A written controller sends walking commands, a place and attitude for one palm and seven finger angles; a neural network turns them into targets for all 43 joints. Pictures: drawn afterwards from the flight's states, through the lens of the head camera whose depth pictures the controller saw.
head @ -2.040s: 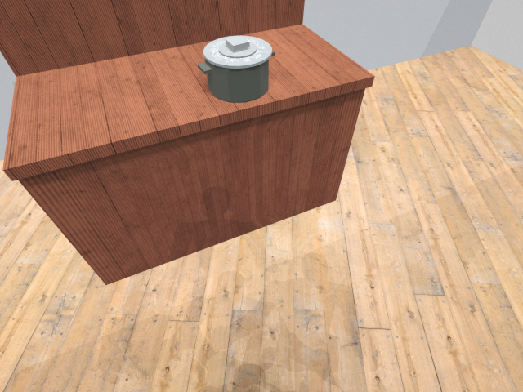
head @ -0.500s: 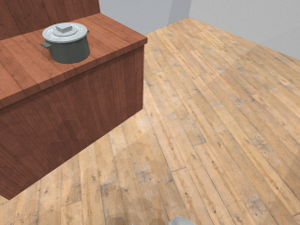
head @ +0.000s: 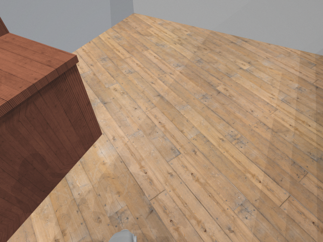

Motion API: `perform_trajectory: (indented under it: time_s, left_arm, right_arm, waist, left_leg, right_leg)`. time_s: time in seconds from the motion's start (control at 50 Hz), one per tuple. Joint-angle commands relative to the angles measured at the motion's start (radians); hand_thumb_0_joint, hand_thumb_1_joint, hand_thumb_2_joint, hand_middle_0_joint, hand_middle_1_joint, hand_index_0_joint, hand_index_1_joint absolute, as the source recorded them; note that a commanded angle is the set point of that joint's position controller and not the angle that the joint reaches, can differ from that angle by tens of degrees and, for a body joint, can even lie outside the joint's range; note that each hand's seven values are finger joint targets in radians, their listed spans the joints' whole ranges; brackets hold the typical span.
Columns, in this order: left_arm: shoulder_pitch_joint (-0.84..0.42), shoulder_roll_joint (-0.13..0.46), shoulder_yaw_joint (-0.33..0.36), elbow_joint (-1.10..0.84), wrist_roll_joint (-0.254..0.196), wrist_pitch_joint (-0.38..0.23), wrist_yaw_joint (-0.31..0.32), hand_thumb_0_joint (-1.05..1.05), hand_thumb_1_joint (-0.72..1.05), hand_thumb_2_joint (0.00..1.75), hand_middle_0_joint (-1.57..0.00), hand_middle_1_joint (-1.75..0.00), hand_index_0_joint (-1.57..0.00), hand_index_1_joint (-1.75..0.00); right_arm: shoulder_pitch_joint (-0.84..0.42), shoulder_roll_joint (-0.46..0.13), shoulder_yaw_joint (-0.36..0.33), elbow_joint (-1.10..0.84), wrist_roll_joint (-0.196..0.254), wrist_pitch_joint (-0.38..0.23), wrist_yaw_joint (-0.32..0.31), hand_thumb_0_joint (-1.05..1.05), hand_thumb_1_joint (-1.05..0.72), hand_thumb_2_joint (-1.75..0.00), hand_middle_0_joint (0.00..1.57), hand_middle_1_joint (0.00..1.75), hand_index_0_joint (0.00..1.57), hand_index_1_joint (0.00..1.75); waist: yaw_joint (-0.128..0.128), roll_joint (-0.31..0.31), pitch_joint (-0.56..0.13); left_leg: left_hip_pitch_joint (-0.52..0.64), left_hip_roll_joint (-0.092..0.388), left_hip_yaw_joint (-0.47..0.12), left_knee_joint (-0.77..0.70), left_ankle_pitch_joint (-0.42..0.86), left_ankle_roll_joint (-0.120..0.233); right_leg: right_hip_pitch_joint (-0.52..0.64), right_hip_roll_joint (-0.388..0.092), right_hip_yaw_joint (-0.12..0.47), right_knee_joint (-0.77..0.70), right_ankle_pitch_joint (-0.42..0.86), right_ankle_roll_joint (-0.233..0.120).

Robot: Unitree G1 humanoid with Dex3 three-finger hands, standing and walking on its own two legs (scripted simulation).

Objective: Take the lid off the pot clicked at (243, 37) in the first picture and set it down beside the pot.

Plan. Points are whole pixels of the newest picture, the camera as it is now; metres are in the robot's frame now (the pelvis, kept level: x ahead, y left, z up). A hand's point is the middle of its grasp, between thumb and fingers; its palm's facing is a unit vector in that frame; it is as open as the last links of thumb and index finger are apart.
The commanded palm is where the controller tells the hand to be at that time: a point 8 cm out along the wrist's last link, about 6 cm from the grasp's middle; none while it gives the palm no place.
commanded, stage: walk to a spot facing it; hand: left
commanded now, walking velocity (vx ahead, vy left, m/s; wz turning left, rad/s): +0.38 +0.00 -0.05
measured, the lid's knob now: out of the picture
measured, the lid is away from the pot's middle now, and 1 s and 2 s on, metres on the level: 0.00 0.00 0.00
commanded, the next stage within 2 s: turn to face it in 0.60 s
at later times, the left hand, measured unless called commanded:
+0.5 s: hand (92, 207) +0.25 +0.23 -0.17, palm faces -0.02 -0.99 -0.14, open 7.4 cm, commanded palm none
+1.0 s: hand (137, 130) +0.55 +0.12 -0.16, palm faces -0.09 -0.98 -0.19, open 7.2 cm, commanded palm none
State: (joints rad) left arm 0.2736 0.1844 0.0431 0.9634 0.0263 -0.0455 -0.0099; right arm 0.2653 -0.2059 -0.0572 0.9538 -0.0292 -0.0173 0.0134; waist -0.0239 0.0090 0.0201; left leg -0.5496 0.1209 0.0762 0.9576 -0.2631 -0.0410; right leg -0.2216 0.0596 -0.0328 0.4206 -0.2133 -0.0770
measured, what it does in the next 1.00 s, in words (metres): walks ahead: left foot, then right foot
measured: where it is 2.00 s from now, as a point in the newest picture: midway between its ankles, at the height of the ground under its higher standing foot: (173, 203)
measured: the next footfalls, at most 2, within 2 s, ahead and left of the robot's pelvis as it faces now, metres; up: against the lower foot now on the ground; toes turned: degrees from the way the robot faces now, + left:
left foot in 0.22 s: +0.23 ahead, +0.14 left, +0.00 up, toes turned +5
right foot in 0.76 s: +0.48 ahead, -0.13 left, +0.00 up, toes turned -19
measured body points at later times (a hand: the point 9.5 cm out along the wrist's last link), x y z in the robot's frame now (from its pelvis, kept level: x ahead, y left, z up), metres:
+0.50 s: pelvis +0.22 +0.05 +0.00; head +0.22 +0.07 +0.45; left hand +0.25 +0.28 -0.16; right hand +0.18 -0.18 -0.14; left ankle +0.19 +0.13 -0.74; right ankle +0.28 -0.11 -0.65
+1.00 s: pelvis +0.41 -0.03 -0.01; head +0.43 -0.04 +0.44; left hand +0.55 +0.17 -0.14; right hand +0.37 -0.25 -0.17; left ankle +0.44 +0.10 -0.67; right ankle +0.44 -0.12 -0.74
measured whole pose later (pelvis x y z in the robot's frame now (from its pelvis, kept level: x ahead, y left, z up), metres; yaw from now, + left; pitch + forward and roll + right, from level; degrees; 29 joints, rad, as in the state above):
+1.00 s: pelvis +0.41 -0.03 -0.01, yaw -5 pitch -1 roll +0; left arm 0.11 0.14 0.05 0.97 0.02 -0.05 0.03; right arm 0.31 -0.13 -0.05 1.05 -0.01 0.01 -0.02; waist -0.06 0.01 0.05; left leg -0.53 0.11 0.07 1.07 -0.39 -0.04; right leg -0.28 -0.05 -0.25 0.51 -0.23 -0.07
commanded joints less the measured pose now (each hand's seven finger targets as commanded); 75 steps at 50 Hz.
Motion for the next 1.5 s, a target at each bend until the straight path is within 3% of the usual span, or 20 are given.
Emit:
perform_trajectory:
  time_s: [0.0, 0.12, 0.16, 0.18, 0.2, 0.22, 0.34, 0.62, 0.7, 0.72, 0.74, 0.76, 0.82, 0.88, 1.12, 1.14, 1.16, 1.18, 1.3, 1.48]
  left_arm:
    - [0.114, 0.162, 0.041, -0.002, -0.006, -0.026, 0.013, 0.00, 0.90, 0.90, -0.20, -0.30, -0.20, -0.30]
    - [0.144, 0.160, 0.040, 0.038, -0.003, -0.028, 0.018, 0.00, 0.90, 0.90, -0.20, -0.30, -0.20, -0.30]
    - [0.122, 0.154, 0.042, 0.043, -0.005, -0.029, 0.017, 0.00, 0.90, 0.90, -0.20, -0.30, -0.20, -0.30]
    - [0.119, 0.126, 0.038, 0.040, -0.010, -0.030, 0.012, 0.00, 0.90, 0.90, -0.20, -0.30, -0.20, -0.30]
    - [0.153, 0.068, 0.032, 0.023, -0.020, -0.027, 0.002, 0.00, 0.90, 0.90, -0.20, -0.30, -0.20, -0.30]
    - [0.105, 0.094, 0.030, -0.002, -0.011, -0.035, 0.004, 0.00, 0.90, 0.90, -0.20, -0.30, -0.20, -0.30]
    - [0.116, 0.029, 0.035, 0.051, 0.008, 0.019, -0.019, 0.00, 0.90, 0.90, -0.20, -0.30, -0.20, -0.30]
    - [-0.222, 0.004, 0.021, -0.043, 0.001, 0.026, -0.033, 0.00, 0.90, 0.90, -0.20, -0.30, -0.20, -0.30]
    - [0.060, 0.063, 0.033, 0.044, 0.010, -0.007, -0.016, 0.00, 0.90, 0.90, -0.20, -0.30, -0.20, -0.30]
    - [0.194, 0.150, 0.053, 0.087, 0.013, -0.026, 0.001, 0.00, 0.90, 0.90, -0.20, -0.30, -0.20, -0.30]
    - [0.259, 0.238, 0.068, 0.100, -0.003, -0.032, 0.014, 0.00, 0.90, 0.90, -0.20, -0.30, -0.20, -0.30]
    - [0.231, 0.246, 0.068, 0.088, -0.018, -0.023, 0.022, 0.00, 0.90, 0.90, -0.20, -0.30, -0.20, -0.30]
    - [0.018, 0.118, 0.028, 0.042, -0.012, -0.019, 0.037, 0.00, 0.90, 0.90, -0.20, -0.30, -0.20, -0.30]
    - [-0.080, 0.088, 0.023, 0.009, -0.005, -0.014, 0.043, 0.00, 0.90, 0.90, -0.20, -0.30, -0.20, -0.30]
    - [-0.064, 0.168, 0.065, -0.065, -0.004, 0.042, 0.036, 0.00, 0.90, 0.90, -0.20, -0.30, -0.20, -0.30]
    - [-0.066, 0.157, 0.064, -0.073, -0.008, 0.049, 0.034, 0.00, 0.90, 0.90, -0.20, -0.30, -0.20, -0.30]
    - [-0.051, 0.106, 0.060, -0.111, -0.019, 0.055, 0.026, 0.00, 0.90, 0.90, -0.20, -0.30, -0.20, -0.30]
    - [-0.101, 0.099, 0.047, -0.159, -0.012, 0.056, 0.028, 0.00, 0.90, 0.90, -0.20, -0.30, -0.20, -0.30]
    - [-0.038, 0.132, 0.064, -0.089, -0.007, 0.071, 0.018, 0.00, 0.90, 0.90, -0.20, -0.30, -0.20, -0.30]
    - [-0.024, 0.124, 0.051, -0.127, -0.018, 0.068, 0.030, 0.00, 0.90, 0.90, -0.20, -0.30, -0.20, -0.30]
  right_arm:
    - [-0.066, -0.043, -0.010, -0.073, 0.002, -0.027, 0.010, 0.00, -0.90, -0.90, 0.20, 0.30, 0.20, 0.30]
    - [-0.125, -0.032, -0.008, -0.081, 0.010, -0.046, 0.014, 0.00, -0.90, -0.90, 0.20, 0.30, 0.20, 0.30]
    - [0.008, -0.049, -0.013, -0.032, 0.006, -0.058, 0.001, 0.00, -0.90, -0.90, 0.20, 0.30, 0.20, 0.30]
    - [0.161, -0.101, -0.026, 0.015, 0.000, -0.066, -0.013, 0.00, -0.90, -0.90, 0.20, 0.30, 0.20, 0.30]
    - [0.294, -0.228, -0.053, 0.046, -0.015, -0.071, -0.023, 0.00, -0.90, -0.90, 0.20, 0.30, 0.20, 0.30]
    - [0.317, -0.228, -0.048, 0.047, -0.002, -0.057, -0.027, 0.00, -0.90, -0.90, 0.20, 0.30, 0.20, 0.30]
    - [0.090, -0.041, 0.002, 0.036, 0.017, -0.091, -0.037, 0.00, -0.90, -0.90, 0.20, 0.30, 0.20, 0.30]
    - [0.293, -0.051, 0.006, 0.145, 0.004, -0.079, -0.047, 0.00, -0.90, -0.90, 0.20, 0.30, 0.20, 0.30]
    - [0.257, -0.080, 0.001, 0.155, 0.012, -0.066, -0.047, 0.00, -0.90, -0.90, 0.20, 0.30, 0.20, 0.30]
    - [0.292, -0.038, 0.009, 0.156, 0.029, -0.067, -0.036, 0.00, -0.90, -0.90, 0.20, 0.30, 0.20, 0.30]
    - [0.345, 0.028, 0.014, 0.140, 0.042, -0.065, -0.043, 0.00, -0.90, -0.90, 0.20, 0.30, 0.20, 0.30]
    - [0.278, -0.003, 0.007, 0.127, 0.041, -0.056, -0.053, 0.00, -0.90, -0.90, 0.20, 0.30, 0.20, 0.30]
    - [0.188, 0.033, 0.008, 0.119, 0.020, -0.016, -0.047, 0.00, -0.90, -0.90, 0.20, 0.30, 0.20, 0.30]
    - [0.236, 0.061, 0.010, 0.128, 0.017, 0.021, -0.038, 0.00, -0.90, -0.90, 0.20, 0.30, 0.20, 0.30]
    - [0.009, -0.031, -0.020, -0.044, 0.007, 0.030, 0.003, 0.00, -0.90, -0.90, 0.20, 0.30, 0.20, 0.30]
    - [0.077, -0.077, -0.032, -0.041, 0.005, 0.025, 0.004, 0.00, -0.90, -0.90, 0.20, 0.30, 0.20, 0.30]
    - [0.138, -0.199, -0.059, -0.052, -0.004, 0.015, -0.003, 0.00, -0.90, -0.90, 0.20, 0.30, 0.20, 0.30]
    - [0.180, -0.260, -0.068, -0.047, 0.003, 0.021, -0.012, 0.00, -0.90, -0.90, 0.20, 0.30, 0.20, 0.30]
    - [-0.069, -0.190, -0.040, -0.115, 0.013, 0.009, -0.028, 0.00, -0.90, -0.90, 0.20, 0.30, 0.20, 0.30]
    - [-0.089, -0.235, -0.073, -0.118, 0.007, 0.041, -0.015, 0.00, -0.90, -0.90, 0.20, 0.30, 0.20, 0.30]
  waist:
    - [0.055, -0.097, 0.031]
    - [0.052, -0.097, 0.085]
    - [-0.018, -0.040, 0.052]
    - [-0.075, 0.029, -0.030]
    - [-0.100, 0.288, -0.119]
    - [-0.100, 0.251, -0.095]
    - [0.053, 0.084, 0.069]
    - [-0.032, 0.127, 0.139]
    - [0.102, 0.086, -0.053]
    - [0.145, -0.043, -0.197]
    - [0.123, -0.204, -0.328]
    - [0.135, -0.086, -0.300]
    - [0.046, -0.049, -0.045]
    - [-0.021, -0.104, -0.036]
    - [0.011, -0.110, -0.008]
    - [-0.025, 0.011, -0.055]
    - [-0.050, 0.329, -0.075]
    - [-0.072, 0.335, -0.097]
    - [0.027, 0.156, -0.076]
    - [0.008, 0.153, -0.076]
  left_leg:
    - [-0.062, 0.001, -0.016, -0.113, 0.035, 0.008]
    - [0.105, -0.042, 0.016, -0.315, 0.029, 0.033]
    - [0.350, -0.082, 0.042, -0.436, 0.044, 0.052]
    - [0.587, -0.014, -0.060, -0.495, 0.003, 0.093]
    - [0.773, 0.282, -0.461, -0.622, -0.086, 0.209]
    - [0.719, 0.366, -0.611, -0.735, -0.178, 0.272]
    - [0.358, 0.171, -0.150, -0.823, 0.010, 0.172]
    - [0.573, 0.189, 0.115, -0.716, 0.533, 0.155]
    - [0.512, 0.150, 0.145, -0.283, 0.807, 0.106]
    - [0.255, 0.084, 0.149, -0.014, 0.467, 0.065]
    - [0.049, -0.072, 0.096, 0.356, -0.333, 0.023]
    - [0.048, -0.045, -0.044, 0.441, -0.340, 0.041]
    - [0.035, 0.029, -0.088, 0.405, -0.177, 0.033]
    - [0.102, 0.026, -0.052, 0.224, -0.144, 0.007]
    - [0.231, -0.041, 0.076, -0.318, -0.007, 0.011]
    - [0.354, -0.024, 0.014, -0.450, 0.117, 0.029]
    - [0.465, 0.214, -0.369, -0.577, 0.441, 0.159]
    - [0.501, 0.358, -0.543, -0.624, 0.589, 0.289]
    - [0.326, 0.113, -0.290, -0.666, 0.177, 0.183]
    - [0.289, 0.096, -0.408, -0.631, 0.077, 0.206]
  right_leg:
    - [0.093, -0.289, 0.280, -0.248, -0.095, -0.135]
    - [0.082, -0.290, 0.250, -0.194, 0.017, -0.108]
    - [-0.002, -0.232, 0.178, -0.008, 0.179, -0.073]
    - [-0.117, -0.165, 0.120, 0.228, 0.231, -0.034]
    - [-0.349, -0.030, -0.013, 0.588, -0.118, 0.027]
    - [-0.442, -0.032, 0.036, 0.778, -0.318, 0.022]
    - [-0.416, -0.171, 0.061, 0.781, 0.020, 0.065]
    - [-0.417, -0.135, -0.093, 0.283, 0.085, 0.040]
    - [0.070, -0.048, -0.144, 0.111, 0.117, -0.011]
    - [0.403, -0.235, 0.052, 0.136, 0.354, -0.067]
    - [0.566, -0.547, 0.426, 0.085, 0.747, -0.196]
    - [0.429, -0.555, 0.358, 0.016, 0.758, -0.221]
    - [0.025, -0.470, 0.168, -0.093, 0.463, -0.131]
    - [-0.094, -0.417, -0.022, -0.121, 0.410, -0.082]
    - [-0.014, -0.419, -0.165, 0.072, 0.177, -0.003]
    - [-0.065, -0.381, -0.192, 0.234, 0.113, 0.039]
    - [-0.278, -0.226, -0.237, 0.495, -0.242, 0.139]
    - [-0.390, -0.164, -0.111, 0.703, -0.508, 0.157]
    - [-0.332, -0.168, 0.028, 0.740, -0.134, 0.163]
    - [-0.148, -0.092, 0.007, 0.318, -0.209, 0.148]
